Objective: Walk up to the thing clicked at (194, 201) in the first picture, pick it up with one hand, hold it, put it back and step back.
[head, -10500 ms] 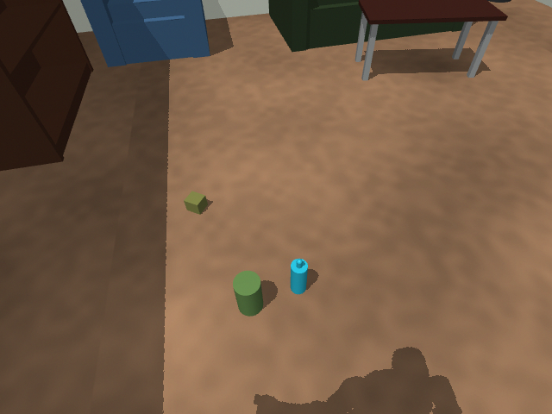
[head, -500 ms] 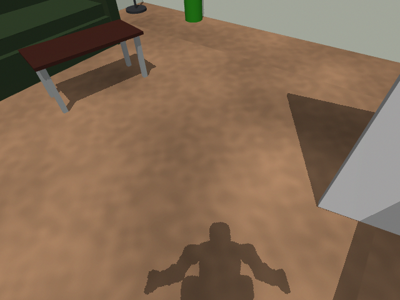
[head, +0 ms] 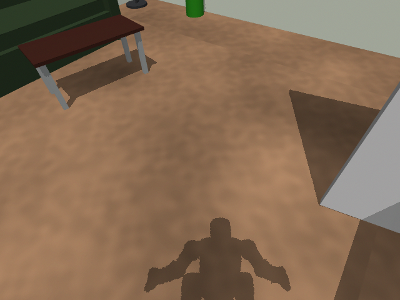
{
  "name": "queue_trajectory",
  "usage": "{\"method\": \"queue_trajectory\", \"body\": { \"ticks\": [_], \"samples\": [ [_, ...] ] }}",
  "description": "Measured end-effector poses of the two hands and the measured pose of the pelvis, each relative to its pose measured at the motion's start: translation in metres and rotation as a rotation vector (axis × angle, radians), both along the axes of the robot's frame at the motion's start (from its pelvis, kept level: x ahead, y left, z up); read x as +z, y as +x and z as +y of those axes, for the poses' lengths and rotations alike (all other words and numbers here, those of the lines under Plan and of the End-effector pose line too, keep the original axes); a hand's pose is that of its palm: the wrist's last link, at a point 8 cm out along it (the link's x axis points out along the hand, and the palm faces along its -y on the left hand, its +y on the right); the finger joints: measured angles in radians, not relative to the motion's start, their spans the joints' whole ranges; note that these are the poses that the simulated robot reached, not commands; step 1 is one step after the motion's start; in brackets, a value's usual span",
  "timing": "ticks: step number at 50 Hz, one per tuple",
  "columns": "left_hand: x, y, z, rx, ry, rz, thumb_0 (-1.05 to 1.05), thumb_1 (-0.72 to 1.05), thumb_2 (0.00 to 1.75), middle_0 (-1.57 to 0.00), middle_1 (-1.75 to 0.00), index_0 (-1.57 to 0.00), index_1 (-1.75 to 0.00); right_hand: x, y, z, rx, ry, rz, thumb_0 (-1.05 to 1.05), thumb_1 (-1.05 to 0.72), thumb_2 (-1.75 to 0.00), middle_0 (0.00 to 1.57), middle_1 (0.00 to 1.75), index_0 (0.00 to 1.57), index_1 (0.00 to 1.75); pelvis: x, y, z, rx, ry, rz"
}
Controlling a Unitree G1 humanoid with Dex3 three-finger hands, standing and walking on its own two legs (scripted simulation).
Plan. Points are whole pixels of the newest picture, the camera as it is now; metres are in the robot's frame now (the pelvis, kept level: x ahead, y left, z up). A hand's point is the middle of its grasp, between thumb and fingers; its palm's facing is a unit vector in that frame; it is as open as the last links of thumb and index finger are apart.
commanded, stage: stand
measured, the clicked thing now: out of the picture +0.00 +1.16 -0.75
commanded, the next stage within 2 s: walk up in 0.72 s
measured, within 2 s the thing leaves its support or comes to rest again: neither
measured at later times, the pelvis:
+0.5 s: pelvis +0.01 +0.00 +0.00, yaw +0 degrees
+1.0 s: pelvis +0.06 +0.03 -0.01, yaw +2 degrees
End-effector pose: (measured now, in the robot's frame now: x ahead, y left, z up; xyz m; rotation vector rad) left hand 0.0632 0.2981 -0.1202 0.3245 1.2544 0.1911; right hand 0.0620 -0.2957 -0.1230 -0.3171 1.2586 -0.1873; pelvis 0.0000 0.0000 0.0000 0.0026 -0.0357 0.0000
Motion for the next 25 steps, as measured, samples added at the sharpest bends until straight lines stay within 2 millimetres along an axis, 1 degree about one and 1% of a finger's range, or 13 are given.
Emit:
{"method": "queue_trajectory", "body": {
  "ticks": [12,25],
  "samples": [
    [0.002,0.013,-0.001,-0.007,0.003,-0.019,0.0,0.9,0.9,-0.21,-0.3,-0.2,-0.3,0.001,0.013,0.0,0.005,-0.001,-0.021,0.0,-0.91,-0.89,0.21,0.3,0.21,0.3,0.0,0.006,0.0,-0.001,0.0,0.002],
    [0.002,0.018,-0.001,-0.006,0.005,-0.026,0.0,0.9,0.9,-0.21,-0.3,-0.2,-0.3,0.002,0.019,-0.001,0.003,-0.004,-0.028,0.0,-0.91,-0.89,0.21,0.3,0.21,0.3,0.0,0.01,-0.001,0.0,0.0,0.001]
  ]
}}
